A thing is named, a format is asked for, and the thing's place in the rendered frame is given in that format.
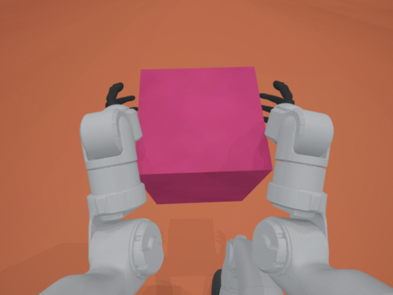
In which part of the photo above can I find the left robot forearm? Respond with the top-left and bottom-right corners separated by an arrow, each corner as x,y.
80,104 -> 147,260

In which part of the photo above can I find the carton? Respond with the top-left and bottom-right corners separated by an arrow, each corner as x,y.
135,66 -> 273,204

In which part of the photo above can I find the robot right hand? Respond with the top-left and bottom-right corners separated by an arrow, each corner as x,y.
259,81 -> 295,123

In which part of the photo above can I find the right robot thigh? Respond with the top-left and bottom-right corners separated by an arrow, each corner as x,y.
225,238 -> 284,295

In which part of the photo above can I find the right robot shin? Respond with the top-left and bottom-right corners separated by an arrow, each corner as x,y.
219,235 -> 247,295

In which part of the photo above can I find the robot right upper arm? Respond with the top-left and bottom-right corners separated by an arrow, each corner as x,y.
252,216 -> 393,295

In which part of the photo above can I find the robot left upper arm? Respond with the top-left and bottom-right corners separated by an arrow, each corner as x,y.
38,218 -> 164,295

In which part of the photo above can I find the right robot forearm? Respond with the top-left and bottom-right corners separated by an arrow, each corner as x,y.
264,103 -> 334,247

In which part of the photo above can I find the robot left hand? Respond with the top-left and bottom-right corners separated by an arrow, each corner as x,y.
106,82 -> 138,111

